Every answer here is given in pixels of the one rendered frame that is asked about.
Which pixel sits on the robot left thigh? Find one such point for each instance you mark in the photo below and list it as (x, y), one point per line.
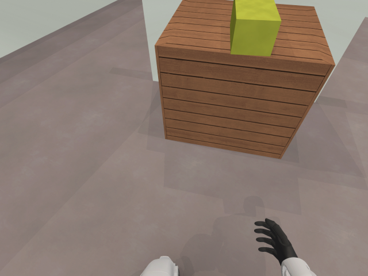
(161, 267)

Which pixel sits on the pedestal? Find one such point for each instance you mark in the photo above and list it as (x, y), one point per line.
(243, 103)

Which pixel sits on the robot right hand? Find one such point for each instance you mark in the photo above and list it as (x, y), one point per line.
(282, 247)

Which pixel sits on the carton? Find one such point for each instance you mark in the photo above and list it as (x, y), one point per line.
(254, 27)

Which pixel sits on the robot left shin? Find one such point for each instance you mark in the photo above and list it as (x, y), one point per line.
(165, 257)

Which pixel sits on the robot right forearm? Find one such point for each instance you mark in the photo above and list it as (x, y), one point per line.
(295, 267)

